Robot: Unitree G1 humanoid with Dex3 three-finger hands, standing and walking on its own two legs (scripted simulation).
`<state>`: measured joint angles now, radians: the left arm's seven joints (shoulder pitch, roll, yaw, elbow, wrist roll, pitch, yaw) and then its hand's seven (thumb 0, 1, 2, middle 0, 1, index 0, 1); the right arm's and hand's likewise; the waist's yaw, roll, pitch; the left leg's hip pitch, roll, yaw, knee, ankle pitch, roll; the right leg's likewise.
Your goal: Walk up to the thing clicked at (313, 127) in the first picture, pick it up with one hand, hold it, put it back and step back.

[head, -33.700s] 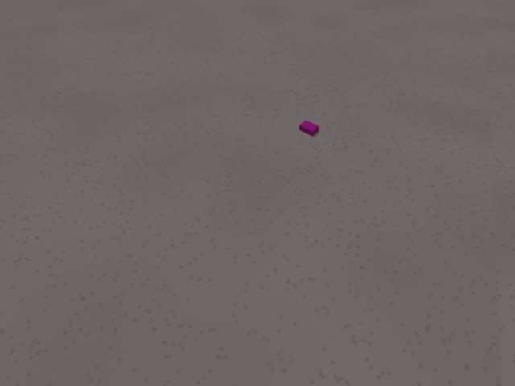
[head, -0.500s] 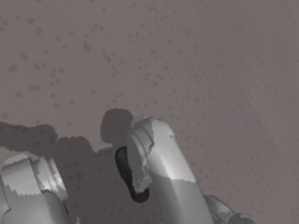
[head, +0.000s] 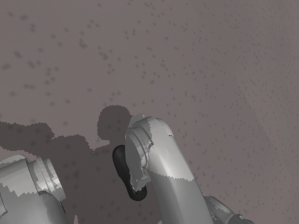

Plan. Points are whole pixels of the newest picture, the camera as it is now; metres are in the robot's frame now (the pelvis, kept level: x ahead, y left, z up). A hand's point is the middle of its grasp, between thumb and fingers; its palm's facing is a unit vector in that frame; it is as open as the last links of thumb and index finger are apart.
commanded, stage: open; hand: left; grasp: from above
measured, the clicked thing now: out of the picture +0.44 +0.34 -0.29
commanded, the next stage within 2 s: withdraw in 0.38 s
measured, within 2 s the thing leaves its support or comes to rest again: neither
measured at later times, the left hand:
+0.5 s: hand out of the picture +0.44 +0.33 -0.26, palm faces -0.43 -0.17 -0.89, open 13.6 cm
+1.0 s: hand out of the picture +0.44 +0.38 -0.10, palm faces -0.37 -0.09 -0.92, open 13.7 cm
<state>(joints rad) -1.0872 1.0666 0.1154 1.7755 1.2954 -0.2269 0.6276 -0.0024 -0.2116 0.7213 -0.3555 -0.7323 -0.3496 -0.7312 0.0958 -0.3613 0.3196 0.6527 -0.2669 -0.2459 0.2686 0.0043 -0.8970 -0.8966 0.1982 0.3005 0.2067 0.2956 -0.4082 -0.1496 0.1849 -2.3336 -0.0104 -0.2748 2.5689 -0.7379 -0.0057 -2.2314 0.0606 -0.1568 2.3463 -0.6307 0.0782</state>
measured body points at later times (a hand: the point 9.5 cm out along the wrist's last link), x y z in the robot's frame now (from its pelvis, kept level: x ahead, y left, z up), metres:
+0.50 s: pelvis +0.00 +0.00 +0.00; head +0.28 +0.14 +0.32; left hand +0.46 +0.34 -0.20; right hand +0.06 -0.25 -0.04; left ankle +0.06 +0.12 -0.27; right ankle +0.13 -0.13 -0.27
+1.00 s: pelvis +0.00 +0.00 +0.03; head +0.22 +0.10 +0.41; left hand +0.46 +0.38 -0.05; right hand +0.11 -0.26 -0.06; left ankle +0.06 +0.12 -0.27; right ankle +0.13 -0.13 -0.27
